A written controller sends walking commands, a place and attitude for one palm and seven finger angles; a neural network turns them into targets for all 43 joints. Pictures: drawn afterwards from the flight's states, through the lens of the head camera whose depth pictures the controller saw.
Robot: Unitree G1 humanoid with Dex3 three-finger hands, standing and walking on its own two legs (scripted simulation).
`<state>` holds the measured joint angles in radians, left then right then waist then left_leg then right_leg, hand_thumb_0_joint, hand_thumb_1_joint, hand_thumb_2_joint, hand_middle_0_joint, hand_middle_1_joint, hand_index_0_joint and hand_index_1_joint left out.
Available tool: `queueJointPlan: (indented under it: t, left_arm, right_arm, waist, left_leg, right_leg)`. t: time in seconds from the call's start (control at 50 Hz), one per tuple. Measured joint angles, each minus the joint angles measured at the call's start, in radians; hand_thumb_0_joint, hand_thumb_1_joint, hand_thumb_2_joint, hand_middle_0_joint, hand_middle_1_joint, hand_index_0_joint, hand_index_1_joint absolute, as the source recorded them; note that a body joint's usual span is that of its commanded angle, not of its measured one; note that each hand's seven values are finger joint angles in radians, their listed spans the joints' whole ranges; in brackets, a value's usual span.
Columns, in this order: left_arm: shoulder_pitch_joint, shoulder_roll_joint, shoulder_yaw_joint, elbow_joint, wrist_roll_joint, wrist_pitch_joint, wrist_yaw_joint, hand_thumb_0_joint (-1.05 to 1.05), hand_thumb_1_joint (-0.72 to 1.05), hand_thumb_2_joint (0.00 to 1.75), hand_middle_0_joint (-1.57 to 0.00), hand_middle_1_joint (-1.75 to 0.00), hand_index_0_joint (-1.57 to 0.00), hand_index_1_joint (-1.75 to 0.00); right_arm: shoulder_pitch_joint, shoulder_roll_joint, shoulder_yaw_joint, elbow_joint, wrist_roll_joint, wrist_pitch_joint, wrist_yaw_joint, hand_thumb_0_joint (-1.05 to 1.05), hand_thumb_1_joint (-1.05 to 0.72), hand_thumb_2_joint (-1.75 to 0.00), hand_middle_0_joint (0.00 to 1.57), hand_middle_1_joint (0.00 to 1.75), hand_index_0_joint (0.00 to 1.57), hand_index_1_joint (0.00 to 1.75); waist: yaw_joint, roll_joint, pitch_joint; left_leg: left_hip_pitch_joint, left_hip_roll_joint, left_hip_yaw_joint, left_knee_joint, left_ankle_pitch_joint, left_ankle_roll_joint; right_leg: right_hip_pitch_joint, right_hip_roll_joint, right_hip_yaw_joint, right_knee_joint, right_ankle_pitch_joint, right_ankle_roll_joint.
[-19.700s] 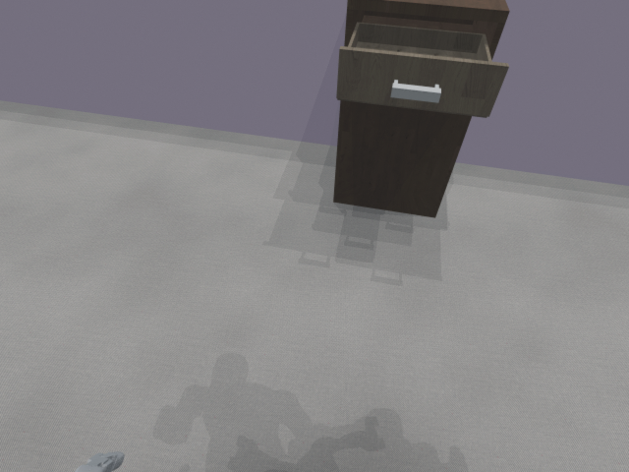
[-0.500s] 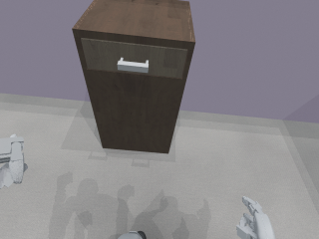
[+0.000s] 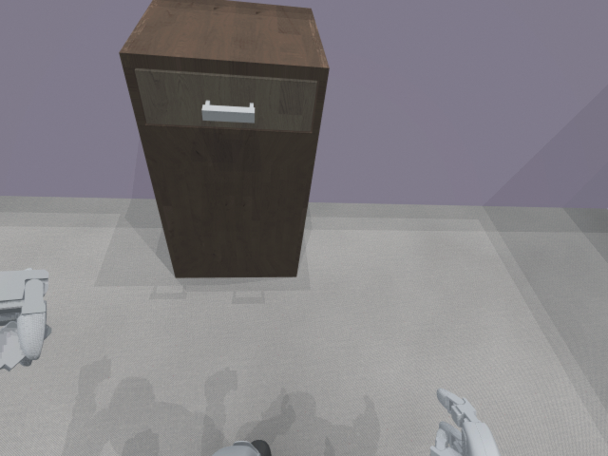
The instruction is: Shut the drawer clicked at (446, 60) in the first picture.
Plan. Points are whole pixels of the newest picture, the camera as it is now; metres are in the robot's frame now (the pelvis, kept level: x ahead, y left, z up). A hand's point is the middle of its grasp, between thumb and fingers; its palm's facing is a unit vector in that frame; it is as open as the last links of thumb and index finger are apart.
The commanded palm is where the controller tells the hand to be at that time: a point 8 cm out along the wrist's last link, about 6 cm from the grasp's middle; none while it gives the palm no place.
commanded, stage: stop stepping back and stand still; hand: left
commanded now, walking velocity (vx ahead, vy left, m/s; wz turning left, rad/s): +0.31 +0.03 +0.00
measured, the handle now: (229, 109) +0.88 +0.19 +0.00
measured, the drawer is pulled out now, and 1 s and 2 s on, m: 0.00 0.00 0.00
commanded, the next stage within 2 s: let the arm hang, fingers relaxed in 1.16 s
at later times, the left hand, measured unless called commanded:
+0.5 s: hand out of the picture +0.09 +0.27 +0.19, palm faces +0.43 -0.76 -0.48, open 3.2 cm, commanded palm +0.04 +0.31 +0.19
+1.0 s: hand out of the picture +0.11 +0.29 +0.16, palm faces +0.43 -0.76 -0.48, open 3.2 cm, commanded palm +0.05 +0.32 +0.19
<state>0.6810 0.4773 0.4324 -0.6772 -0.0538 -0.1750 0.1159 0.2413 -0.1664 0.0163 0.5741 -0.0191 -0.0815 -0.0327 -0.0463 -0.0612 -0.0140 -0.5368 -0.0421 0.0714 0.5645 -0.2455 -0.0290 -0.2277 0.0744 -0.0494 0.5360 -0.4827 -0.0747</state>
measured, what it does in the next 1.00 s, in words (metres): steps on the spot: left foot, then right foot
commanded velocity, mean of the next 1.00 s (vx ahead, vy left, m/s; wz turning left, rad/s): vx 0.10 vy -0.03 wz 0.00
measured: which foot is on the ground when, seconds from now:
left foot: up 0.00-0.16, down 0.18-1.00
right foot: down 0.00-0.16, up 0.18-0.40, down 0.42-1.00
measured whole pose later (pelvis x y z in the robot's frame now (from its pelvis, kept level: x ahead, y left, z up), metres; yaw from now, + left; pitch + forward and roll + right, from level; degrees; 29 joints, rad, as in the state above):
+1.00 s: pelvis -0.06 +0.04 +0.00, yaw +4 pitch +0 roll +0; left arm 0.63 0.36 0.37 -0.54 -0.02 -0.23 0.16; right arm 0.21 -0.21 0.00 0.65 0.00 -0.09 -0.07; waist 0.00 0.00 0.04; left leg -0.26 0.01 0.05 0.53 -0.27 0.01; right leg -0.23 0.00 -0.06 0.55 -0.31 -0.02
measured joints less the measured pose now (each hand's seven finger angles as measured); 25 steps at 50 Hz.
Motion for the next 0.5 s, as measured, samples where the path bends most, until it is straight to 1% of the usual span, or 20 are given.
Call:
queueJointPlan:
  t: [0.02, 0.04, 0.06, 0.08, 0.1, 0.12, 0.16, 0.18, 0.22, 0.24, 0.28, 0.32, 0.36, 0.38, 0.4, 0.42, 0.44, 0.46, 0.48, 0.5]
  left_arm:
    - [0.024, -0.004, 0.000, -0.031, 0.004, 0.002, -0.005, 0.01, 0.89, 0.90, -1.40, -1.59, -1.41, -1.60]
    - [0.034, -0.011, -0.006, -0.046, 0.005, -0.001, -0.006, 0.01, 0.88, 0.90, -1.40, -1.59, -1.41, -1.60]
    - [0.030, -0.019, -0.015, -0.042, 0.008, -0.007, -0.004, 0.01, 0.88, 0.90, -1.40, -1.59, -1.41, -1.60]
    - [0.014, -0.030, -0.023, -0.024, 0.013, -0.012, 0.001, 0.01, 0.88, 0.90, -1.40, -1.59, -1.41, -1.60]
    - [-0.010, -0.045, -0.028, 0.002, 0.019, -0.014, 0.009, 0.01, 0.88, 0.90, -1.41, -1.59, -1.41, -1.60]
    - [-0.041, -0.064, -0.032, 0.030, 0.024, -0.013, 0.019, 0.01, 0.88, 0.90, -1.41, -1.59, -1.41, -1.60]
    - [-0.108, -0.103, -0.038, 0.070, 0.031, -0.008, 0.042, 0.01, 0.88, 0.90, -1.41, -1.59, -1.41, -1.60]
    - [-0.142, -0.119, -0.041, 0.078, 0.031, -0.007, 0.053, 0.01, 0.88, 0.90, -1.41, -1.59, -1.41, -1.60]
    - [-0.203, -0.113, -0.033, 0.112, 0.039, -0.016, 0.061, 0.01, 0.88, 0.90, -1.41, -1.60, -1.41, -1.60]
    - [-0.204, -0.104, -0.029, 0.121, 0.039, -0.018, 0.057, 0.01, 0.89, 0.90, -1.41, -1.60, -1.41, -1.60]
    - [-0.167, -0.086, -0.028, 0.106, 0.040, -0.021, 0.047, 0.01, 0.89, 0.90, -1.41, -1.60, -1.41, -1.60]
    - [-0.098, -0.072, -0.035, 0.065, 0.038, -0.030, 0.039, 0.02, 0.89, 0.90, -1.40, -1.60, -1.41, -1.60]
    - [-0.030, -0.055, -0.040, 0.032, 0.038, -0.041, 0.035, 0.02, 0.89, 0.90, -1.40, -1.60, -1.41, -1.60]
    - [-0.008, -0.042, -0.039, 0.023, 0.040, -0.043, 0.034, 0.01, 0.89, 0.90, -1.40, -1.59, -1.41, -1.60]
    - [0.007, -0.023, -0.030, 0.014, 0.041, -0.042, 0.035, 0.01, 0.88, 0.90, -1.40, -1.59, -1.41, -1.60]
    - [0.015, 0.003, -0.011, 0.002, 0.040, -0.041, 0.037, 0.01, 0.88, 0.90, -1.40, -1.59, -1.41, -1.60]
    - [-0.002, 0.004, -0.004, 0.003, 0.036, -0.042, 0.034, 0.01, 0.88, 0.90, -1.40, -1.59, -1.41, -1.60]
    - [-0.027, -0.007, -0.005, 0.013, 0.034, -0.044, 0.030, 0.01, 0.88, 0.90, -1.40, -1.59, -1.41, -1.60]
    - [-0.049, -0.022, -0.007, 0.033, 0.035, -0.047, 0.028, 0.01, 0.88, 0.90, -1.41, -1.59, -1.41, -1.60]
    - [-0.065, -0.040, -0.010, 0.055, 0.034, -0.047, 0.029, 0.01, 0.88, 0.90, -1.41, -1.59, -1.41, -1.60]
  right_arm:
    - [-0.001, -0.013, -0.006, 0.009, -0.004, 0.009, 0.002, 0.01, -0.90, -0.90, 0.20, 0.30, 0.21, 0.30]
    - [0.003, -0.023, -0.011, 0.029, -0.002, 0.019, -0.001, 0.01, -0.90, -0.90, 0.20, 0.30, 0.21, 0.30]
    - [0.012, -0.028, -0.016, 0.052, -0.002, 0.028, -0.008, 0.01, -0.90, -0.90, 0.20, 0.30, 0.21, 0.30]
    - [0.025, -0.031, -0.019, 0.073, -0.002, 0.033, -0.017, 0.01, -0.90, -0.90, 0.20, 0.30, 0.21, 0.30]
    - [0.037, -0.033, -0.020, 0.090, -0.001, 0.032, -0.026, 0.01, -0.90, -0.90, 0.20, 0.30, 0.21, 0.30]
    - [0.046, -0.036, -0.020, 0.103, 0.001, 0.026, -0.037, 0.01, -0.90, -0.90, 0.20, 0.30, 0.21, 0.30]
    - [0.054, -0.056, -0.017, 0.098, 0.004, 0.000, -0.053, 0.01, -0.90, -0.90, 0.20, 0.30, 0.21, 0.30]
    - [0.052, -0.075, -0.020, 0.079, 0.005, -0.019, -0.058, 0.01, -0.90, -0.90, 0.20, 0.30, 0.21, 0.30]
    - [0.014, -0.051, -0.027, 0.084, 0.006, -0.040, -0.057, 0.01, -0.90, -0.90, 0.20, 0.30, 0.21, 0.30]
    - [0.006, -0.032, -0.025, 0.084, 0.007, -0.044, -0.046, 0.01, -0.90, -0.90, 0.20, 0.30, 0.21, 0.30]
    - [0.012, 0.003, -0.012, 0.078, 0.010, -0.051, -0.022, 0.01, -0.90, -0.90, 0.20, 0.30, 0.20, 0.30]
    - [0.033, 0.029, 0.004, 0.068, 0.009, -0.048, -0.007, 0.01, -0.90, -0.90, 0.20, 0.30, 0.21, 0.30]
    - [0.059, 0.043, 0.016, 0.055, 0.002, -0.034, -0.005, 0.01, -0.90, -0.90, 0.20, 0.30, 0.21, 0.30]
    - [0.071, 0.046, 0.018, 0.048, -0.001, -0.024, -0.007, 0.01, -0.90, -0.90, 0.20, 0.30, 0.21, 0.30]
    - [0.082, 0.047, 0.018, 0.039, 0.000, -0.014, -0.009, 0.01, -0.90, -0.90, 0.20, 0.30, 0.21, 0.30]
    - [0.088, 0.049, 0.018, 0.030, 0.004, -0.007, -0.010, 0.01, -0.90, -0.90, 0.20, 0.30, 0.21, 0.30]
    - [0.074, 0.038, 0.015, 0.038, 0.007, 0.000, -0.011, 0.01, -0.90, -0.90, 0.20, 0.30, 0.21, 0.30]
    - [0.051, 0.022, 0.010, 0.063, 0.005, 0.003, -0.013, 0.01, -0.90, -0.90, 0.20, 0.30, 0.21, 0.30]
    - [0.034, 0.009, 0.005, 0.092, 0.002, 0.008, -0.014, 0.01, -0.90, -0.90, 0.20, 0.30, 0.21, 0.30]
    - [0.025, -0.001, -0.001, 0.116, 0.002, 0.014, -0.018, 0.01, -0.90, -0.90, 0.20, 0.30, 0.21, 0.30]
  waist:
    - [0.015, -0.004, -0.001]
    - [0.030, -0.007, -0.009]
    - [0.041, -0.010, -0.027]
    - [0.051, -0.015, -0.048]
    - [0.061, -0.022, -0.067]
    - [0.069, -0.028, -0.079]
    - [0.066, -0.018, -0.079]
    - [0.050, 0.013, -0.069]
    - [0.019, -0.010, -0.016]
    - [0.004, -0.018, -0.004]
    - [-0.021, -0.018, 0.001]
    - [-0.027, -0.002, -0.005]
    - [-0.022, 0.027, -0.017]
    - [-0.018, 0.043, -0.023]
    - [-0.014, 0.047, -0.030]
    - [-0.005, 0.025, -0.039]
    - [0.017, 0.025, -0.027]
    - [0.034, 0.036, -0.008]
    - [0.043, 0.045, 0.000]
    - [0.048, 0.047, -0.002]
  left_leg:
    - [-0.055, -0.002, -0.010, 0.192, -0.034, -0.003]
    - [-0.085, 0.001, -0.020, 0.351, -0.059, 0.000]
    - [-0.091, 0.012, -0.025, 0.452, -0.072, 0.005]
    - [-0.073, 0.029, -0.022, 0.493, -0.084, 0.013]
    - [-0.033, 0.049, -0.017, 0.476, -0.106, 0.025]
    - [0.025, 0.069, -0.011, 0.408, -0.130, 0.038]
    - [0.173, 0.099, -0.019, 0.164, -0.162, 0.062]
    - [0.212, 0.112, -0.055, 0.062, -0.152, 0.078]
    - [0.190, 0.080, -0.056, 0.099, -0.075, 0.060]
    - [0.191, 0.072, -0.056, 0.100, -0.053, 0.055]
    - [0.203, 0.073, -0.064, 0.061, -0.015, 0.051]
    - [0.219, 0.092, -0.071, 0.006, 0.017, 0.043]
    - [0.219, 0.117, -0.077, -0.023, 0.017, 0.034]
    - [0.204, 0.126, -0.081, -0.010, -0.012, 0.033]
    - [0.173, 0.125, -0.082, 0.033, -0.070, 0.040]
    - [0.119, 0.104, -0.067, 0.120, -0.129, 0.045]
    - [0.064, 0.097, -0.064, 0.247, -0.152, 0.044]
    - [0.028, 0.098, -0.066, 0.360, -0.157, 0.041]
    - [0.013, 0.099, -0.065, 0.422, -0.165, 0.042]
    - [0.017, 0.100, -0.054, 0.431, -0.167, 0.044]
  right_leg:
    - [-0.029, -0.017, -0.007, 0.013, 0.120, -0.009]
    - [-0.049, -0.032, -0.017, 0.033, 0.177, -0.013]
    - [-0.061, -0.044, -0.026, 0.042, 0.181, -0.007]
    - [-0.067, -0.059, -0.037, 0.041, 0.162, 0.008]
    - [-0.071, -0.076, -0.049, 0.036, 0.140, 0.018]
    - [-0.078, -0.092, -0.061, 0.036, 0.125, 0.019]
    - [-0.110, -0.114, -0.082, 0.088, 0.078, 0.023]
    - [-0.150, -0.106, -0.084, 0.166, 0.030, 0.036]
    - [-0.225, -0.106, -0.005, 0.395, -0.008, 0.056]
    - [-0.253, -0.097, 0.017, 0.487, -0.002, 0.061]
    - [-0.281, -0.084, 0.018, 0.565, 0.035, 0.064]
    - [-0.256, -0.077, -0.016, 0.492, 0.058, 0.060]
    - [-0.182, -0.066, -0.060, 0.339, 0.028, 0.050]
    - [-0.131, -0.059, -0.076, 0.254, 0.003, 0.042]
    - [-0.075, -0.057, -0.077, 0.157, -0.017, 0.029]
    - [-0.032, -0.073, -0.033, 0.054, -0.033, 0.003]
    - [-0.047, -0.083, -0.023, 0.027, 0.108, 0.003]
    - [-0.064, -0.085, -0.024, 0.055, 0.192, 0.014]
    - [-0.070, -0.088, -0.028, 0.080, 0.202, 0.027]
    - [-0.069, -0.093, -0.028, 0.093, 0.187, 0.036]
